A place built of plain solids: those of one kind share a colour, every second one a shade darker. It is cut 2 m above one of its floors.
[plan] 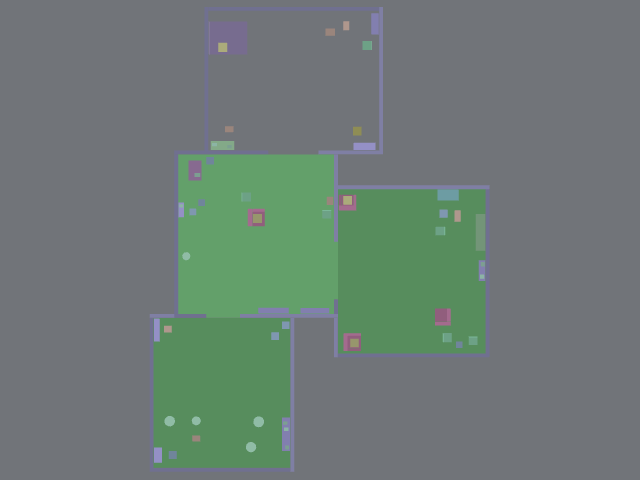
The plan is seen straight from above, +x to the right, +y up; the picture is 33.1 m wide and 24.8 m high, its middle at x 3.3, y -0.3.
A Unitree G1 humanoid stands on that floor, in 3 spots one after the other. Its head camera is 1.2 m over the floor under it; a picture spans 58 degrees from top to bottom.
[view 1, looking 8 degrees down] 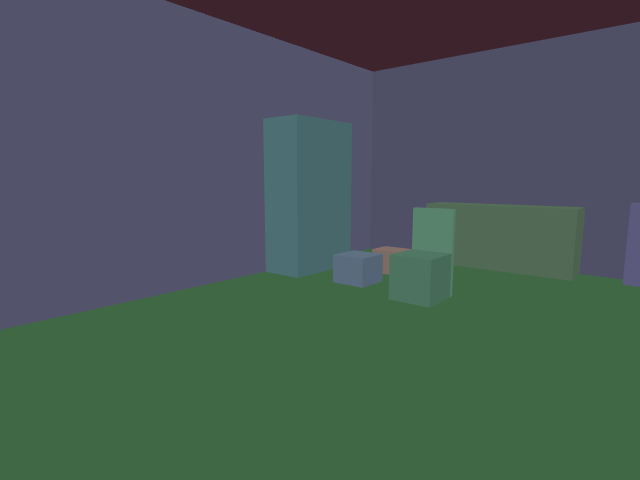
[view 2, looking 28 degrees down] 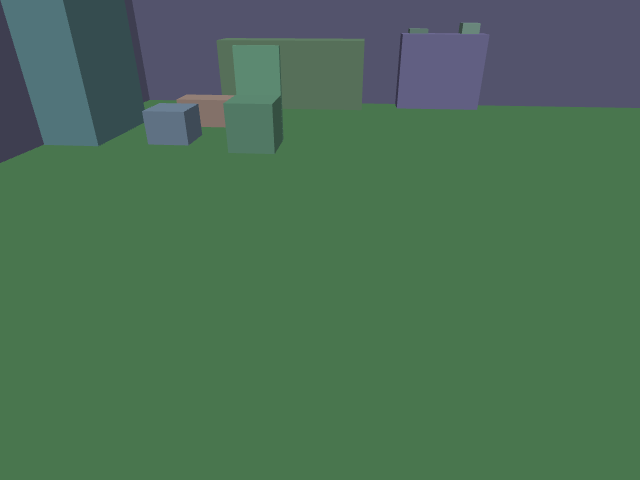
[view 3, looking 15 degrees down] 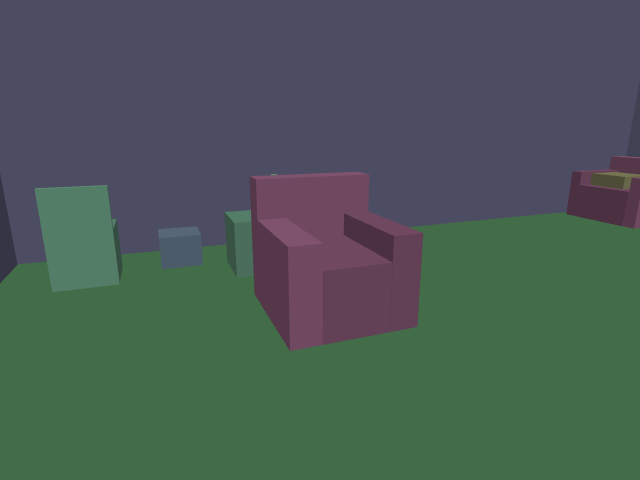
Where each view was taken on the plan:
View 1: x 5.58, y -1.80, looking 40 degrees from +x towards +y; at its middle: wardrobe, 5.55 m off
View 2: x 5.35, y -0.82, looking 5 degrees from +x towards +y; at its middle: floor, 2.56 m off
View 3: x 10.66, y -1.80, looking -111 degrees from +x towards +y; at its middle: armchair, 2.95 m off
